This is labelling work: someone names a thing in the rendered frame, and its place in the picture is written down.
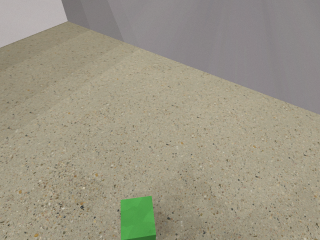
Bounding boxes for carton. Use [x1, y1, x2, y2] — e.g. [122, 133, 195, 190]
[120, 196, 156, 240]

